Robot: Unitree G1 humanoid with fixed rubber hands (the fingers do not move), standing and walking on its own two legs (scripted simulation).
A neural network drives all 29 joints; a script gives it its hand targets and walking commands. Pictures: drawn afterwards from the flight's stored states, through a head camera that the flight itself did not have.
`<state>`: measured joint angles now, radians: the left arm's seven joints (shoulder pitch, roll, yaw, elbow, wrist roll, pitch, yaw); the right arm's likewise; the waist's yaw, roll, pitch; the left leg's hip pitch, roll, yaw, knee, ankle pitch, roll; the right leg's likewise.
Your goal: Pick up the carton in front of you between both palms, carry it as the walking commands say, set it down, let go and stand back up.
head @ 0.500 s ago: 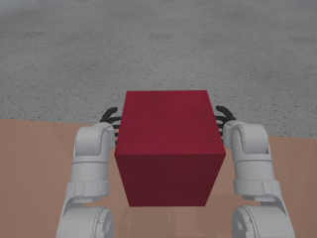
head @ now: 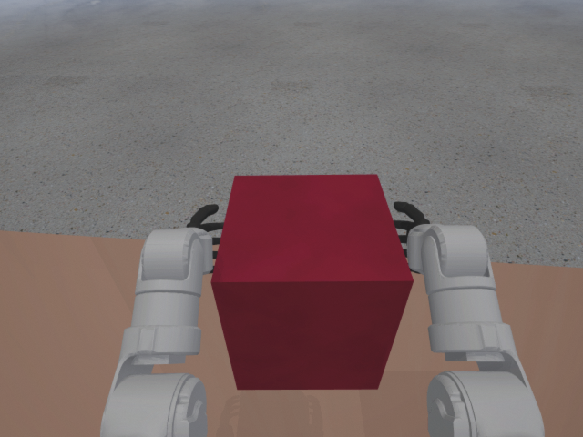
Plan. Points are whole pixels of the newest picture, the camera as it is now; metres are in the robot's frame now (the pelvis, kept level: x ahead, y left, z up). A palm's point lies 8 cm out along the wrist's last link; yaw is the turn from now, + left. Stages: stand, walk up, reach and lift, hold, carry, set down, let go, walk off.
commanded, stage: carry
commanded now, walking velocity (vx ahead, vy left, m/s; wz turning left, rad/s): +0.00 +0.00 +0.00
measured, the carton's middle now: (306, 283) +0.34 +0.00 +0.06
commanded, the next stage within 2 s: none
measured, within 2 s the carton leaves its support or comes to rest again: neither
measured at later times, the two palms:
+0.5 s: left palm (198, 248) +0.34 +0.15 +0.13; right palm (418, 246) +0.34 -0.15 +0.13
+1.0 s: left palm (199, 247) +0.34 +0.15 +0.13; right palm (418, 245) +0.34 -0.15 +0.13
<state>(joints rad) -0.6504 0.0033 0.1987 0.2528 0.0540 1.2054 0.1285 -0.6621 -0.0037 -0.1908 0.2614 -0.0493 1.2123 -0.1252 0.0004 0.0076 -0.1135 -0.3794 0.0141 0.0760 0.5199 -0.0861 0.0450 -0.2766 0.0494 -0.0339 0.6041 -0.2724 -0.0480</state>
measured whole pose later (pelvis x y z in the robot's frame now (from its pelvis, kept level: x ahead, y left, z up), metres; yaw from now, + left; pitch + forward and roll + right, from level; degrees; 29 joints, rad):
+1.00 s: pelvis +0.00 +0.00 +0.00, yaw +0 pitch +2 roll +0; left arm -0.65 0.00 0.20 0.22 0.06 1.21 0.13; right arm -0.66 0.00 -0.20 0.22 -0.06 1.22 -0.12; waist 0.00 0.00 -0.09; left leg -0.39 0.01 0.08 0.53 -0.09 0.04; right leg -0.28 0.05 -0.03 0.61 -0.28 -0.05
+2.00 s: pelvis +0.14 +0.02 +0.00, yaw +0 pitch +5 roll -1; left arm -0.66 0.01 0.20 0.12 0.04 1.22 0.13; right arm -0.63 0.02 -0.18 0.09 -0.04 1.22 -0.14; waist -0.05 0.00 -0.05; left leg -0.24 -0.01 0.08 0.52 -0.29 0.07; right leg -0.65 -0.04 -0.04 0.86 -0.25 -0.02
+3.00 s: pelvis +0.70 +0.01 -0.05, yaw +0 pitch +5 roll -2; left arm -0.62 -0.02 0.19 0.05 0.07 1.19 0.13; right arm -0.60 0.03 -0.21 0.04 -0.04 1.18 -0.13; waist -0.05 0.00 0.01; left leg -0.27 -0.05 0.11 0.49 -0.22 0.13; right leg -0.72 -0.06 -0.01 0.97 -0.23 -0.01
